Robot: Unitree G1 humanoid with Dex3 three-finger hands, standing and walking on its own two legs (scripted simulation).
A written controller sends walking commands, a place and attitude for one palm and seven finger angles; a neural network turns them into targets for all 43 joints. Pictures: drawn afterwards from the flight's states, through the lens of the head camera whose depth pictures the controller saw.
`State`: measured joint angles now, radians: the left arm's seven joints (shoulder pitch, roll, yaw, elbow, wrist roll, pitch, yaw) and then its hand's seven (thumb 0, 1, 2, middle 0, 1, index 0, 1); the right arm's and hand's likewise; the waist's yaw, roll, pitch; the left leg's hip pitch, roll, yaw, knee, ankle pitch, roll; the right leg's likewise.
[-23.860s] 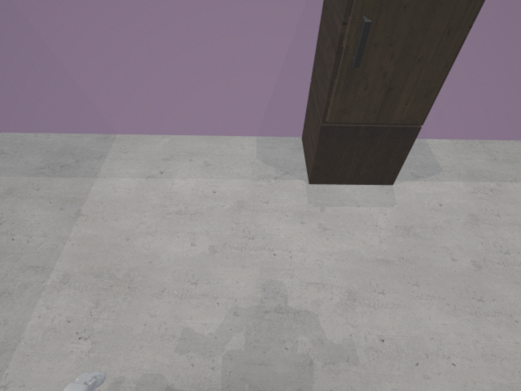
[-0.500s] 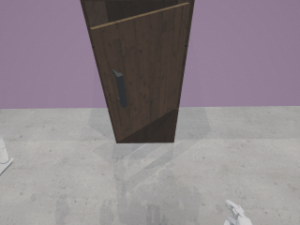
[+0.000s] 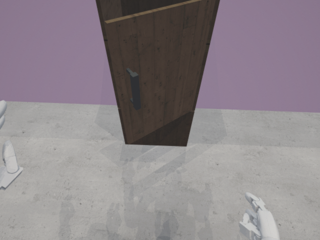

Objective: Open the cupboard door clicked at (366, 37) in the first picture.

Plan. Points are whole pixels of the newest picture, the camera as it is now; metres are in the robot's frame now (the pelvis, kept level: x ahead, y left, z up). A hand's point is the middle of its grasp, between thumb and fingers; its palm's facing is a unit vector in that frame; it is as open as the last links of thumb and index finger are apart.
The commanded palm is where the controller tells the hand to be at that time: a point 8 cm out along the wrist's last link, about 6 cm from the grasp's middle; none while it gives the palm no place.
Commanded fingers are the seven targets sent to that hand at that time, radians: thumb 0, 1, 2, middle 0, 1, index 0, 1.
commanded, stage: stop stepping back and stand still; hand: left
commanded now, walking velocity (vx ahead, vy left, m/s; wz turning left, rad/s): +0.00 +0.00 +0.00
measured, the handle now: (133, 89) +0.60 +0.14 +0.01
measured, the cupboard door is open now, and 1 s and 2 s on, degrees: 37 37 37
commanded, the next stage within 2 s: let the arm hang, fingers relaxed in 0.92 s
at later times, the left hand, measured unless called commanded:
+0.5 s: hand out of the picture +0.18 +0.32 +0.15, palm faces +0.45 -0.76 -0.47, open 7.4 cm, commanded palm +0.12 +0.35 +0.18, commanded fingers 0.00 0.90 0.90 -0.20 -0.30 -0.20 -0.30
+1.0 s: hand out of the picture +0.20 +0.31 +0.15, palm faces +0.42 -0.78 -0.46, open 7.4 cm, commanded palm none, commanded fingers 0.00 0.90 0.90 -0.20 -0.30 -0.20 -0.30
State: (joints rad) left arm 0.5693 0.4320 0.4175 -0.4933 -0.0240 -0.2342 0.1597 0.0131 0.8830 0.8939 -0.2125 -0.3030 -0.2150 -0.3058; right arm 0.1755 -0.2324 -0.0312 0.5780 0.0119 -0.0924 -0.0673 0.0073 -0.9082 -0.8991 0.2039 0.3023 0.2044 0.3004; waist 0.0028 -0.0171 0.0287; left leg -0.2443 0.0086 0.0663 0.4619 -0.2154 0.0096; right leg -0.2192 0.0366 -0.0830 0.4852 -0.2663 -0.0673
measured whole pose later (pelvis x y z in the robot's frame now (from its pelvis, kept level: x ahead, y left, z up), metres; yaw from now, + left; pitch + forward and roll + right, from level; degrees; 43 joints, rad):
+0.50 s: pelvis -0.02 +0.05 +0.00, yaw +1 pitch +0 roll -1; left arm 0.54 0.38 0.40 -0.43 -0.01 -0.19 0.16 0.02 0.89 0.89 -0.21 -0.30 -0.21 -0.31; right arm 0.26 -0.18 0.03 0.63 -0.01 -0.13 -0.08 0.01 -0.90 -0.90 0.21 0.30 0.21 0.30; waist 0.00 0.01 0.01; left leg -0.25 -0.05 0.07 0.41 -0.16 0.08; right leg -0.20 0.00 -0.05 0.40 -0.20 0.00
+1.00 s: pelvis +0.00 +0.04 +0.01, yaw +1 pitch +1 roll -1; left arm 0.55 0.39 0.38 -0.44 -0.03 -0.20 0.15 0.02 0.89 0.89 -0.21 -0.30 -0.21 -0.31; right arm 0.19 -0.21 0.01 0.60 0.00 -0.12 -0.08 0.01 -0.91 -0.90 0.21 0.30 0.21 0.30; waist 0.01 0.01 0.01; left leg -0.25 -0.03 0.06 0.42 -0.20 0.06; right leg -0.18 0.02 -0.06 0.38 -0.21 -0.02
